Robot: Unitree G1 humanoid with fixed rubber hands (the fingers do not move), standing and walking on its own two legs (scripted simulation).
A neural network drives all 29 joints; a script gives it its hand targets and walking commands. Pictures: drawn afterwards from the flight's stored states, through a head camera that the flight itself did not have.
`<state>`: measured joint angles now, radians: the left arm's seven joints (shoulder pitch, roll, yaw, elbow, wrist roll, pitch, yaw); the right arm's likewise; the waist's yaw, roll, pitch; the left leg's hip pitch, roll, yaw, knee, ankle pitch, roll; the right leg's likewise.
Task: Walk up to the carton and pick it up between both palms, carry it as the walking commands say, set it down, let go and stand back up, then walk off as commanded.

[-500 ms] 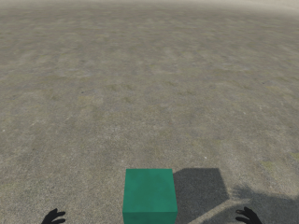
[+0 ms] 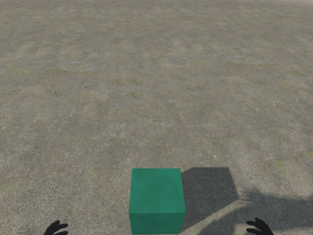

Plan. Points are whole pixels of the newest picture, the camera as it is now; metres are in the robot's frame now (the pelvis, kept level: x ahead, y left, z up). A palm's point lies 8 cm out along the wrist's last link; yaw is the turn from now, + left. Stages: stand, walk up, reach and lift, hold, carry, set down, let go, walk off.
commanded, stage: walk off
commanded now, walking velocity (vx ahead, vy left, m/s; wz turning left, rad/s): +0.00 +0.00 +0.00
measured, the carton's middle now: (155, 201) +0.48 +0.01 -0.60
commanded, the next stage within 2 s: none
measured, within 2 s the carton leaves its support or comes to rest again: neither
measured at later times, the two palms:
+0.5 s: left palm out of the picture +0.08 +0.28 -0.09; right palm out of the picture +0.11 -0.27 -0.08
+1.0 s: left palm out of the picture +0.04 +0.25 -0.08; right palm out of the picture +0.09 -0.29 -0.10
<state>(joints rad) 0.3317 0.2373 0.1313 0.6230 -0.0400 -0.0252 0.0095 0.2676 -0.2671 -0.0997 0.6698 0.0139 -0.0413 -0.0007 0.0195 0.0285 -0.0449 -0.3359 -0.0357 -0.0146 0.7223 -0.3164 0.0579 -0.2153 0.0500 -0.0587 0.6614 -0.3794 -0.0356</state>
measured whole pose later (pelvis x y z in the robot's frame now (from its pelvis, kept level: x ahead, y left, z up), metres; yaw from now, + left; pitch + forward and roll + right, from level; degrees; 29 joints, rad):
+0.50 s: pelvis -0.01 +0.00 +0.00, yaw +0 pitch -4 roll -2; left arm 0.33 0.24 0.13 0.62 -0.04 0.06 0.01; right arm 0.27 -0.27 -0.10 0.67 0.01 0.04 0.03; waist 0.02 0.02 0.03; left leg -0.34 -0.04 -0.01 0.72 -0.31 0.06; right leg -0.22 0.05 -0.06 0.66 -0.37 -0.04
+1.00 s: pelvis -0.03 -0.04 +0.01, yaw +7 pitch -5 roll +0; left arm 0.24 0.24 0.13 0.62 -0.04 0.08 0.02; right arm 0.29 -0.26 -0.10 0.67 0.01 0.09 0.02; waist 0.02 0.01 0.12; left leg -0.44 -0.01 -0.07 1.08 -0.43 -0.04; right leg -0.18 0.02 -0.14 0.61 -0.35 -0.07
